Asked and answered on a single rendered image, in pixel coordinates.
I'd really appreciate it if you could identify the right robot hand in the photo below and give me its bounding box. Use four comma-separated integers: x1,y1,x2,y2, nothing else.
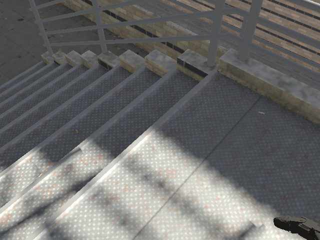
273,216,320,240

